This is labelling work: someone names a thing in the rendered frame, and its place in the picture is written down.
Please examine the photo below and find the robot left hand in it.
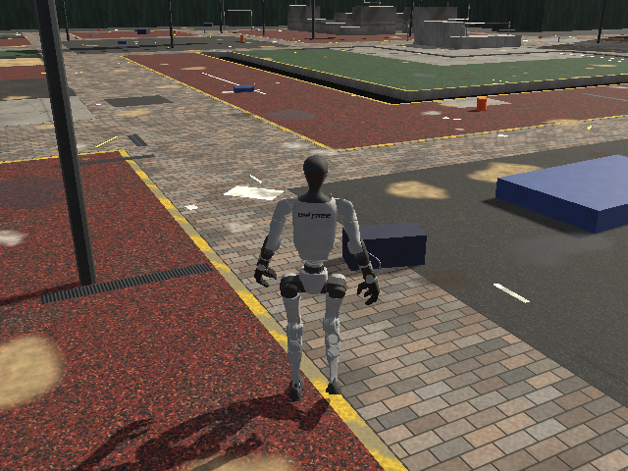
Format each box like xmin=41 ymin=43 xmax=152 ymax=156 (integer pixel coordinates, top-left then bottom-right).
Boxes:
xmin=254 ymin=268 xmax=277 ymax=288

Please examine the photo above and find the left robot foot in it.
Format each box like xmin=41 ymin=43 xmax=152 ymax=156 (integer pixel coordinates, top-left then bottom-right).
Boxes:
xmin=289 ymin=376 xmax=304 ymax=401

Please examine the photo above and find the left robot upper arm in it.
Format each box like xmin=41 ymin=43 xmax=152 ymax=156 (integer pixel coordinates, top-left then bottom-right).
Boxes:
xmin=265 ymin=197 xmax=294 ymax=251

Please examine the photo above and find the left robot forearm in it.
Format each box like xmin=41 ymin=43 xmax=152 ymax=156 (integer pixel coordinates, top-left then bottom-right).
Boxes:
xmin=256 ymin=235 xmax=275 ymax=271

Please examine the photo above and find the robot left thigh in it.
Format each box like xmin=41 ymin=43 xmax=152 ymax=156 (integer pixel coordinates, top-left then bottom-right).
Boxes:
xmin=280 ymin=273 xmax=303 ymax=340

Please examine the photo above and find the right robot forearm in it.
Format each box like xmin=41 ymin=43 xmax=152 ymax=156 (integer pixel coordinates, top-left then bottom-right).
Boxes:
xmin=354 ymin=238 xmax=377 ymax=284

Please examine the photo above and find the robot right hand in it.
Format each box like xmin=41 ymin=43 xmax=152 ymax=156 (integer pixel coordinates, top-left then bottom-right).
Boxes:
xmin=357 ymin=279 xmax=380 ymax=305

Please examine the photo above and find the right robot upper arm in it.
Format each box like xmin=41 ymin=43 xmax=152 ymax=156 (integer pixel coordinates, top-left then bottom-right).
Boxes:
xmin=336 ymin=198 xmax=363 ymax=254

